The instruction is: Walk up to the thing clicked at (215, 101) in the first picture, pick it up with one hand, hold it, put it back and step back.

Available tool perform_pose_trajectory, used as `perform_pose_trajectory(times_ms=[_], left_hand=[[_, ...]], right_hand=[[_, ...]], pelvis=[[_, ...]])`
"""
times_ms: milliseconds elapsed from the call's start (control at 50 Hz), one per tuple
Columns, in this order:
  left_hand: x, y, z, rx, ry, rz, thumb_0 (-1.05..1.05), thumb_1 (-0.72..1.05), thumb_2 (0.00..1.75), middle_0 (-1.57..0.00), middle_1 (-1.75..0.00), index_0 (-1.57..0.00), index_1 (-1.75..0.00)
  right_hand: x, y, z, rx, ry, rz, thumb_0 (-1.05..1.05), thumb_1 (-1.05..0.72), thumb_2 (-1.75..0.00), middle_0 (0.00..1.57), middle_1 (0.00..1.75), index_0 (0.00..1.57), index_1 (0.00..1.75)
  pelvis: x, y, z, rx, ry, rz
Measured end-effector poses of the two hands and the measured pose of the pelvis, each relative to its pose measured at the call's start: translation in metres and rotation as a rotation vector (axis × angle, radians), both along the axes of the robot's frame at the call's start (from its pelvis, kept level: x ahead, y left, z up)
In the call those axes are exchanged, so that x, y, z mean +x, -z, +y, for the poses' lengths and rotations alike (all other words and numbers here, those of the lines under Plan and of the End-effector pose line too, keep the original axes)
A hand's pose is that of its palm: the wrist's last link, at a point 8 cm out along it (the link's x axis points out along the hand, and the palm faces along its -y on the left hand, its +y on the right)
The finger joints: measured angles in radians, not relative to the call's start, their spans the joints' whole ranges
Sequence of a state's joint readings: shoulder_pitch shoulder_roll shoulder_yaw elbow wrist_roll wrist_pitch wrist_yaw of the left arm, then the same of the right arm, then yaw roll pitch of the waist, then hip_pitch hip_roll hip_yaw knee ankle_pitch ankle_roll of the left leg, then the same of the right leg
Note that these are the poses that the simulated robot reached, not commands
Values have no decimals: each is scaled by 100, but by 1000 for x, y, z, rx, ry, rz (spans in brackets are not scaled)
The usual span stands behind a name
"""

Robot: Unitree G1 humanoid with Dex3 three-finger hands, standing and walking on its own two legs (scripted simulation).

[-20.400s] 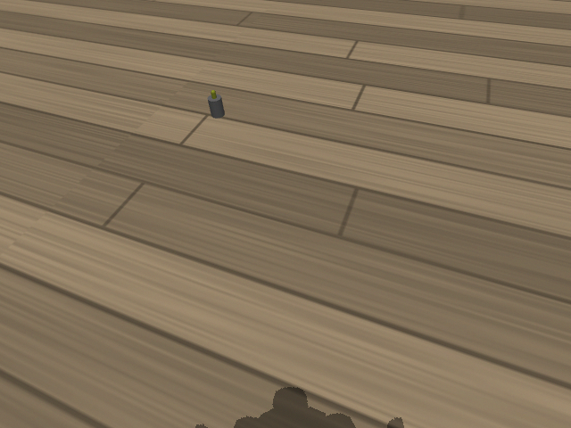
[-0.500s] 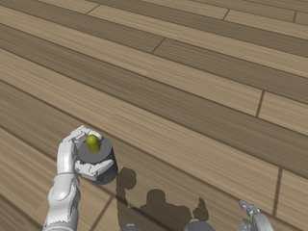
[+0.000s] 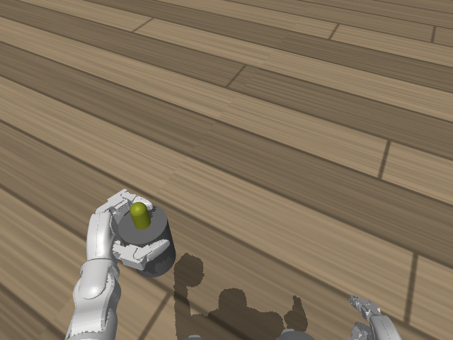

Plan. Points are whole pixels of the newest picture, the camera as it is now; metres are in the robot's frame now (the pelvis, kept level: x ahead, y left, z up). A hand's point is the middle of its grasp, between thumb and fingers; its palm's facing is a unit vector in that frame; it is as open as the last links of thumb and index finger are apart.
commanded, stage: hold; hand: left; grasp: from the side
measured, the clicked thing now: (146, 234) +0.31 +0.17 +0.00
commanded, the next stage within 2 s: none
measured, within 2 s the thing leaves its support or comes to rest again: neither
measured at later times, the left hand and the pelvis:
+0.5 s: hand (138, 230) +0.31 +0.17 +0.03, palm faces +0.08 -1.00 -0.05, open 9.3 cm; pelvis +0.00 +0.00 +0.00, yaw +0 degrees
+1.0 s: hand (138, 223) +0.32 +0.17 +0.04, palm faces +0.08 -1.00 -0.05, open 9.3 cm; pelvis +0.00 +0.00 +0.00, yaw +0 degrees
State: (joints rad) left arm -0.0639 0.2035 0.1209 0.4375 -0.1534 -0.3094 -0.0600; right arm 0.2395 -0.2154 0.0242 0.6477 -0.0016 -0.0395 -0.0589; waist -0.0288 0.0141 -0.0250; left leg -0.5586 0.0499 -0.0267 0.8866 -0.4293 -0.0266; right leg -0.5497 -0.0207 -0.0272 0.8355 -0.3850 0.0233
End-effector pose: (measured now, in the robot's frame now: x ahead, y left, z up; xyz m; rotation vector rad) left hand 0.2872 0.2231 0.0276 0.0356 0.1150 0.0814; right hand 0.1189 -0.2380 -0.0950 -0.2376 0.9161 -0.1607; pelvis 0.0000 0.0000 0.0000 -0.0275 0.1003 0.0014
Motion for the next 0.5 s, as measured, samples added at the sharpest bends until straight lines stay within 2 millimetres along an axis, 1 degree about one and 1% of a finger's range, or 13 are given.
perform_pose_trajectory(times_ms=[120, 260, 500], left_hand=[[-4, -7, 1, 12, -2, -20, 0, -44, 99, -61, -98, -90, -116], [-4, -12, 2, 21, 2, -33, 0, -44, 99, -61, -98, -90, -116], [-5, -7, 2, 9, -1, -15, 0, -44, 98, -61, -98, -90, -116]], right_hand=[[-1, -2, 1, 0, -2, -15, 1, -91, -90, 21, 30, 20, 30], [-1, -3, 1, 3, -5, -21, 1, -91, -90, 21, 30, 20, 30], [-5, -5, 1, 0, 4, -17, 1, -91, -90, 21, 30, 20, 30]], pelvis=[[-3, -1, -1, 1, -3, -13], [-5, -3, -1, 2, -6, -19], [-5, -4, 2, 1, -1, -25]])
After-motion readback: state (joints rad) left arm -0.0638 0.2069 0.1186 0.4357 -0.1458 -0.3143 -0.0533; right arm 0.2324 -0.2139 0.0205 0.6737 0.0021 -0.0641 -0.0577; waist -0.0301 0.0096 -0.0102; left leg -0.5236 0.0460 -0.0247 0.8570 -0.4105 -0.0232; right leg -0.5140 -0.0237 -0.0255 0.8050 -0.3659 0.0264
